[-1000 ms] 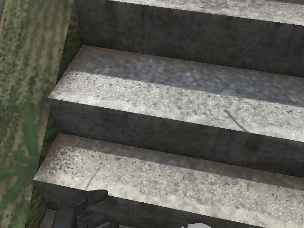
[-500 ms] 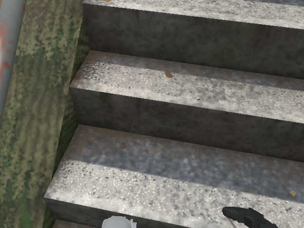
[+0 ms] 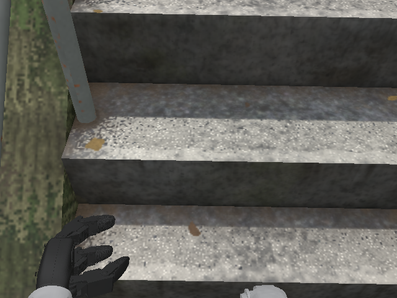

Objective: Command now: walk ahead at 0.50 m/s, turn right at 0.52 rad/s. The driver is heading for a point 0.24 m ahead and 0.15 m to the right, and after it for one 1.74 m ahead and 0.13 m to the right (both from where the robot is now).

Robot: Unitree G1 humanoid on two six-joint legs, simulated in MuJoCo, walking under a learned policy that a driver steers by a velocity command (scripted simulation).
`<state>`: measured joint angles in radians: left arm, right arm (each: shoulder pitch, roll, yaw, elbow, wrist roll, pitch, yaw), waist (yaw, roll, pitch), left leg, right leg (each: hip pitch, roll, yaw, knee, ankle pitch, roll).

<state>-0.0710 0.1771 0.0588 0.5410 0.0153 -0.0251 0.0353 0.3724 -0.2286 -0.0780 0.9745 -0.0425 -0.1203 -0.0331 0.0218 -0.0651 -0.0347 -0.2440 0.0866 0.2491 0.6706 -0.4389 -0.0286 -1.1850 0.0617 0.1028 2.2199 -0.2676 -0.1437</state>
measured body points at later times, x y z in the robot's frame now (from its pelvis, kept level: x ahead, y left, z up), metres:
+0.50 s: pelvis +0.23 -0.05 +0.18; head +0.25 -0.07 +0.63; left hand +0.29 +0.20 +0.05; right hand +0.46 -0.24 +0.13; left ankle +0.31 +0.05 -0.23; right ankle +0.23 -0.11 -0.54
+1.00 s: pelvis +0.38 -0.03 +0.32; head +0.41 -0.02 +0.77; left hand +0.59 +0.15 +0.20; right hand +0.45 -0.28 +0.20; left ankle +0.45 +0.06 -0.35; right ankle +0.32 -0.16 -0.18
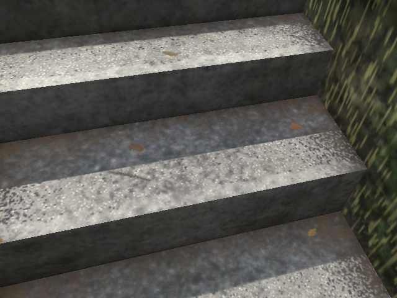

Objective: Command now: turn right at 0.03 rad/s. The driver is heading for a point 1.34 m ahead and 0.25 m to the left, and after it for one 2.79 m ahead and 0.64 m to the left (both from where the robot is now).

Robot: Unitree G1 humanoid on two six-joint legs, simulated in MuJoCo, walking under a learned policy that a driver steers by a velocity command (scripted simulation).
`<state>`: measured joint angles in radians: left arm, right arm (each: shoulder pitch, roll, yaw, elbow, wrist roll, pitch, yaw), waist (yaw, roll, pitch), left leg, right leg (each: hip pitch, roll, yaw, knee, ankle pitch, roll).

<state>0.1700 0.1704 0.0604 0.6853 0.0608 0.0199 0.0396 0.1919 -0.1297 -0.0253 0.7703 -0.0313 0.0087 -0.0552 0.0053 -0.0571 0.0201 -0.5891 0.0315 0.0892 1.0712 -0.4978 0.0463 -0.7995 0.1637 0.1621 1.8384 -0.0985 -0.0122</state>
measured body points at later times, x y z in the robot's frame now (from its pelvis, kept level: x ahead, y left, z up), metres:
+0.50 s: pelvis +0.05 -0.10 +0.01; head +0.08 -0.11 +0.46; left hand +0.15 +0.12 -0.11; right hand +0.23 -0.34 -0.08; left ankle +0.04 -0.03 -0.65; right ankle -0.02 -0.21 -0.66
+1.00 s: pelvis +0.06 -0.25 -0.01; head +0.14 -0.25 +0.43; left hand +0.03 -0.01 -0.14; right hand +0.37 -0.41 -0.07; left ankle +0.08 -0.16 -0.53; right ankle +0.01 -0.33 -0.73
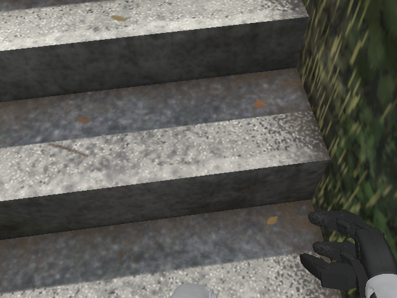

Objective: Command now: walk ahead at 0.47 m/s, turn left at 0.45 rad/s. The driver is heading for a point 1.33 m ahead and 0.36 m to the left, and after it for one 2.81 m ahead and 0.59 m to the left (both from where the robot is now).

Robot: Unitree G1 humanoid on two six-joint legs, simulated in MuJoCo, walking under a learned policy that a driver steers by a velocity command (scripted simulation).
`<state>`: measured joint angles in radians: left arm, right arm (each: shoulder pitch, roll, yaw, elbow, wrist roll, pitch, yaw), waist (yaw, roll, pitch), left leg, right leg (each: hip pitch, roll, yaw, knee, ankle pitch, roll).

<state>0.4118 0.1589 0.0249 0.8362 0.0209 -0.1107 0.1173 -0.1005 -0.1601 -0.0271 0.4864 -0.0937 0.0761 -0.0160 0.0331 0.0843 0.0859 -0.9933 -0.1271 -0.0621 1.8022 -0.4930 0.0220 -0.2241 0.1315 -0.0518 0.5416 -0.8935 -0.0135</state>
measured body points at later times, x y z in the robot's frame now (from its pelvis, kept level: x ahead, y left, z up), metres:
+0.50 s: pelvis -0.01 -0.04 +0.05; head +0.04 -0.05 +0.50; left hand +0.23 +0.16 +0.01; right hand +0.11 -0.28 -0.08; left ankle +0.05 +0.01 -0.66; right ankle +0.05 -0.16 -0.58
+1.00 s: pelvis -0.02 +0.07 -0.10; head -0.03 +0.10 +0.35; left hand +0.14 +0.38 -0.13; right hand +0.14 -0.16 -0.20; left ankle -0.15 +0.13 -0.84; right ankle -0.01 -0.13 -0.53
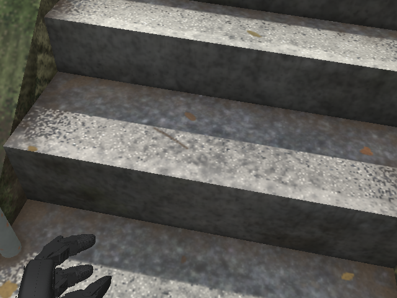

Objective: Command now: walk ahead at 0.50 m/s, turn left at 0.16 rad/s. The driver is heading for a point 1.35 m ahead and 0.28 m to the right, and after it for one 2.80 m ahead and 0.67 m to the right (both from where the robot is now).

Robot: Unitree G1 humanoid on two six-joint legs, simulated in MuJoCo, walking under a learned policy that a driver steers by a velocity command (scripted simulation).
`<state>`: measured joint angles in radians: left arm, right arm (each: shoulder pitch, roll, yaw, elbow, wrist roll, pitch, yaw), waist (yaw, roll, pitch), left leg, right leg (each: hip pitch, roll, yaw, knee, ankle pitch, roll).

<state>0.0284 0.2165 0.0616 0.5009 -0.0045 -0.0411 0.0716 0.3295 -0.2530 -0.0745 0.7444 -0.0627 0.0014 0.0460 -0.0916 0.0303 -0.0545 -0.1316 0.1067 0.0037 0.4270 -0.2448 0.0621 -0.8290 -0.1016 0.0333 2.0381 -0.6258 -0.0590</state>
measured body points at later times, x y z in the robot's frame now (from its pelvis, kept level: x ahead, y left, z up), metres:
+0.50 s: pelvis +0.15 +0.08 +0.16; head +0.17 +0.10 +0.61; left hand +0.13 +0.33 +0.00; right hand +0.38 -0.12 +0.12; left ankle +0.21 +0.24 -0.27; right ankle +0.12 -0.03 -0.56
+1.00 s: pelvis +0.36 +0.21 +0.33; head +0.38 +0.24 +0.78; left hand +0.41 +0.42 +0.16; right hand +0.38 -0.05 +0.21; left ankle +0.42 +0.29 -0.37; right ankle +0.37 +0.08 -0.13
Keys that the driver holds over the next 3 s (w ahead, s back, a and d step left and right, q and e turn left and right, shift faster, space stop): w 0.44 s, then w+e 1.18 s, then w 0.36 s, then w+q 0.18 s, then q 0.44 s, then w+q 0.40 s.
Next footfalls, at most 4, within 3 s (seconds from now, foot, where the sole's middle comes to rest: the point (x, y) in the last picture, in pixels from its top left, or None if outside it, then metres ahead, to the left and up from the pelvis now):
0.22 right None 0.16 -0.03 -0.60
0.72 left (59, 279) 0.46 0.30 -0.41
1.40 right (196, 140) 0.70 -0.03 -0.20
2.16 left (229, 25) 0.96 -0.13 -0.03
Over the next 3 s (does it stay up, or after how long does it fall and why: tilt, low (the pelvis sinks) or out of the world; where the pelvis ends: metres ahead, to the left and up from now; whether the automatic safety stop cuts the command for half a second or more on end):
stays up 0.96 -0.41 0.85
